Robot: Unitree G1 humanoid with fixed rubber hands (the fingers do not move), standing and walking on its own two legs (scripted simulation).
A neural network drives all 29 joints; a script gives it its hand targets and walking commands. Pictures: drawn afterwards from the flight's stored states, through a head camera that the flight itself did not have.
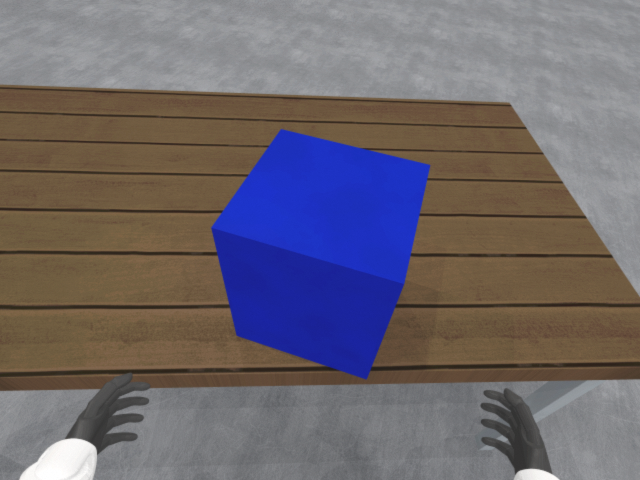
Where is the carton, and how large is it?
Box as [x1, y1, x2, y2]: [211, 129, 429, 379]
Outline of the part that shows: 281,129 211,227 236,334 366,379 404,282 429,165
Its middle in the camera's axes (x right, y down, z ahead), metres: +0.00 +0.02 +0.55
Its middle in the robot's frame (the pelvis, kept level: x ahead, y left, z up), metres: +0.40 +0.02 +0.03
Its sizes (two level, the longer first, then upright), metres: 0.210 0.200 0.250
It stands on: a table, 0.69 m high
